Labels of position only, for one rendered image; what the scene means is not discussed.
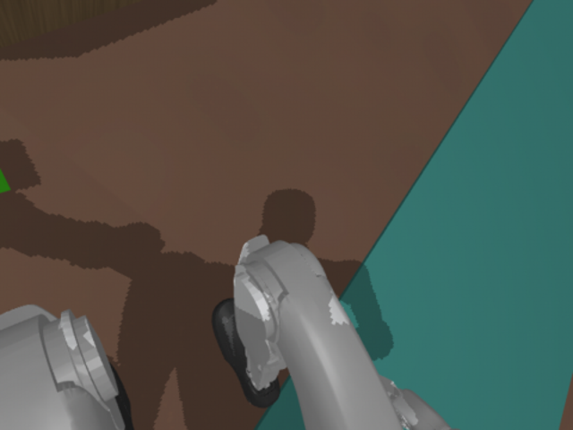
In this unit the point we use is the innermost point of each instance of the right robot foot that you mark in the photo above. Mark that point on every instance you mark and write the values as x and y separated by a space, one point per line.
233 350

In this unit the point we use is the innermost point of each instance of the right robot hand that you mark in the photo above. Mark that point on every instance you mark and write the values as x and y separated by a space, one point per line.
413 412

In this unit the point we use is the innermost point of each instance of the left robot foot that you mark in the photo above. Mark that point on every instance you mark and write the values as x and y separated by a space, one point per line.
123 402

